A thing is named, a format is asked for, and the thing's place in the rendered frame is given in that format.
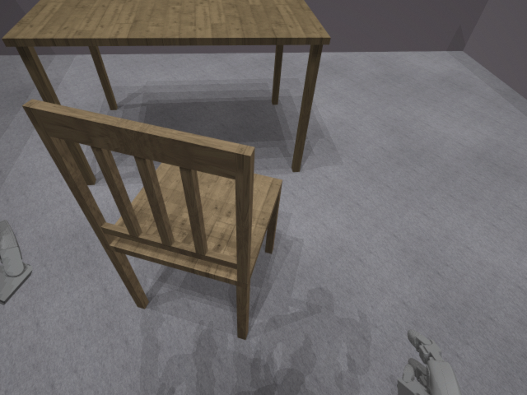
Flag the left robot hand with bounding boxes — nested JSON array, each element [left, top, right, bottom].
[[0, 220, 33, 305]]

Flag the right robot hand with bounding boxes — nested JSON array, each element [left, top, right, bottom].
[[398, 329, 462, 395]]

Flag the table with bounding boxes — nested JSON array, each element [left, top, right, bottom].
[[2, 0, 331, 185]]

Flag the chair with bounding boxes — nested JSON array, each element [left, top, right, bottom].
[[22, 99, 282, 340]]

